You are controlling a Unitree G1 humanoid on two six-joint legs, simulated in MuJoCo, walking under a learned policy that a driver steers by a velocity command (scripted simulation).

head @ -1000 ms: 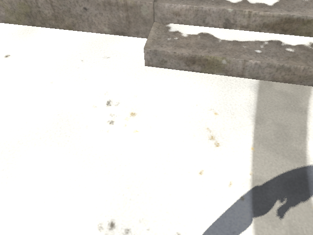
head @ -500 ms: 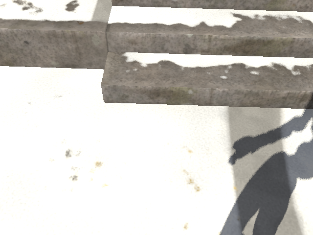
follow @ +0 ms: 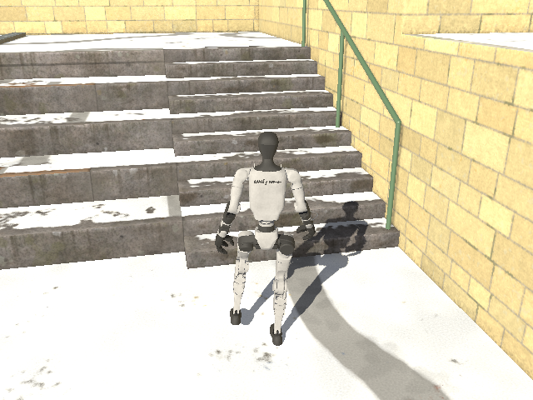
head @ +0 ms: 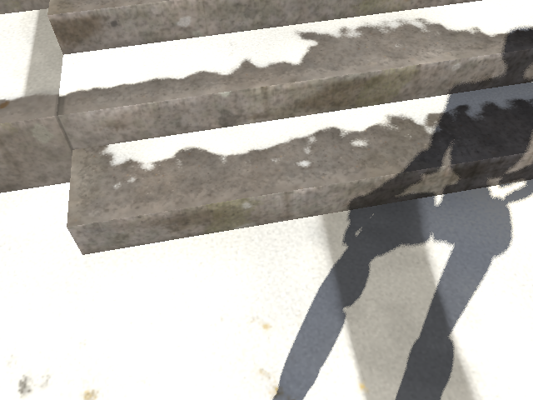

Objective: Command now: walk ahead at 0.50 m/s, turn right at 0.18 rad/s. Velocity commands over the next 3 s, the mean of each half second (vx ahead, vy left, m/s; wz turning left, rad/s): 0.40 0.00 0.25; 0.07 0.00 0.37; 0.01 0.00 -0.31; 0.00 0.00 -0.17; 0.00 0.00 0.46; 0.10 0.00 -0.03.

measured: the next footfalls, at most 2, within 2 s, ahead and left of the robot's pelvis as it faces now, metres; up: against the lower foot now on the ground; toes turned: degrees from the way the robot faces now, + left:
left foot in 0.28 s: +0.34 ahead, +0.16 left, +0.00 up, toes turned +6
right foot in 0.82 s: +0.44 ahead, -0.02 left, +0.00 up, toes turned +25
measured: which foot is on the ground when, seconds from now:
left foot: up 0.00-0.26, down 0.28-0.80, up 0.82-1.00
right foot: down 0.00-0.30, up 0.32-0.80, down 0.82-1.00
